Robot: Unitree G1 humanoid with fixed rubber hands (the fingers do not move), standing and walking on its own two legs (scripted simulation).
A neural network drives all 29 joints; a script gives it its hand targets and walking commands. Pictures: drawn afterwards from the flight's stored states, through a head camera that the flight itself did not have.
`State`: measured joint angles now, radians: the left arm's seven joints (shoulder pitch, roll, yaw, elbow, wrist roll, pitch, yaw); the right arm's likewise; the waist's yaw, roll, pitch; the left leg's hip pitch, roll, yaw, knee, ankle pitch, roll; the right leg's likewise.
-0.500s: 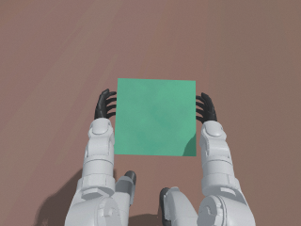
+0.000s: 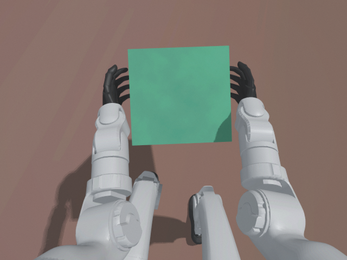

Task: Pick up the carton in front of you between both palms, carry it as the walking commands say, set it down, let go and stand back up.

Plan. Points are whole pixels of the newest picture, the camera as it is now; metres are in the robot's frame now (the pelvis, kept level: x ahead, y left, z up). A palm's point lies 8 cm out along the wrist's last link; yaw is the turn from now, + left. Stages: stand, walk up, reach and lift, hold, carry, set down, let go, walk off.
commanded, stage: set down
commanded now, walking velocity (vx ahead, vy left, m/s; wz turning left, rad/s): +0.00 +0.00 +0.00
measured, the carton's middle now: (178, 101) +0.47 +0.05 -0.17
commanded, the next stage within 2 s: none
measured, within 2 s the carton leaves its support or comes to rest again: rests again in 1.60 s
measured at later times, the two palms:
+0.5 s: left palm (127, 112) +0.43 +0.19 -0.24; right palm (225, 98) +0.51 -0.09 -0.24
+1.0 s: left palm (130, 112) +0.46 +0.21 -0.35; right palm (212, 99) +0.55 -0.07 -0.37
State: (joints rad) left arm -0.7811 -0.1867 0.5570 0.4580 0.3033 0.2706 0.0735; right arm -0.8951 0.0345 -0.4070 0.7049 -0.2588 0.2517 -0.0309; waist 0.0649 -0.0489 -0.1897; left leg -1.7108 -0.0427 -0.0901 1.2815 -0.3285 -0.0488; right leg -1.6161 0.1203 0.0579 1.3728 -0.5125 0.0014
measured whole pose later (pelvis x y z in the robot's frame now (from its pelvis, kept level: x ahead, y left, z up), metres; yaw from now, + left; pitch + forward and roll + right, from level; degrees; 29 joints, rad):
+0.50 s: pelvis -0.03 +0.00 -0.12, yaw -1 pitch +48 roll +0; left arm -1.05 -0.14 0.60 0.52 0.24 0.28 0.18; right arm -1.29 -0.16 -0.28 0.94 -0.20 0.26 -0.04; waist 0.10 -0.04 -0.04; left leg -2.15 -0.08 -0.08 1.71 -0.39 -0.07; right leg -2.06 0.16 0.06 1.82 -0.60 0.03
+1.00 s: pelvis -0.03 -0.01 -0.20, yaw +1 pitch +47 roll +5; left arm -1.27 -0.03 0.65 0.69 0.10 0.24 0.13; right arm -1.58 -0.31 -0.01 1.16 -0.10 0.24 -0.10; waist 0.19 0.00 0.19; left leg -2.30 -0.07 -0.06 1.95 -0.47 -0.12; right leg -2.25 0.19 0.05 2.11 -0.67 0.00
